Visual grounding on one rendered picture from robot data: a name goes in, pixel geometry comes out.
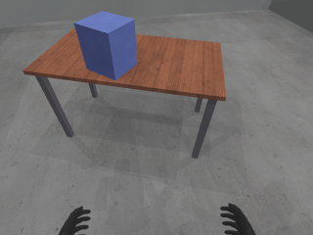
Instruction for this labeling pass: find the table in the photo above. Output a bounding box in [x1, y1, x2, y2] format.
[23, 28, 227, 159]

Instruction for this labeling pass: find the robot right hand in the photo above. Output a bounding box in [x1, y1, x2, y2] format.
[220, 203, 256, 235]

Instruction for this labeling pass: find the carton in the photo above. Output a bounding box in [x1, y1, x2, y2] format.
[74, 11, 138, 80]

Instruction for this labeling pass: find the robot left hand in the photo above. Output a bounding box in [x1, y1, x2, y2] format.
[59, 206, 91, 235]

